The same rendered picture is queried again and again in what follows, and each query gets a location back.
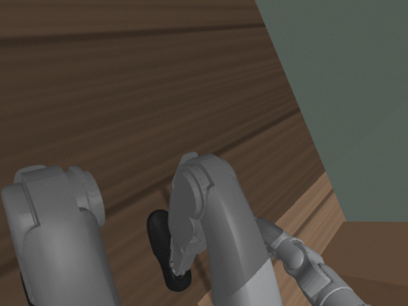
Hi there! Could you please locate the right robot arm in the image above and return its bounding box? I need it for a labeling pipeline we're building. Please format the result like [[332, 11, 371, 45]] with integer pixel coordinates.
[[276, 237, 371, 306]]

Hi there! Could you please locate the left robot foot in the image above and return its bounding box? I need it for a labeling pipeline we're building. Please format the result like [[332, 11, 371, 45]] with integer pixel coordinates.
[[20, 272, 35, 306]]

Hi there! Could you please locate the right robot hand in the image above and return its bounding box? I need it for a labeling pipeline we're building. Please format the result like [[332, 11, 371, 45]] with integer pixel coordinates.
[[255, 217, 291, 261]]

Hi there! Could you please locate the right robot foot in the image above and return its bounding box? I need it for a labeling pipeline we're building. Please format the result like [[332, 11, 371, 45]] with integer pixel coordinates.
[[147, 210, 191, 292]]

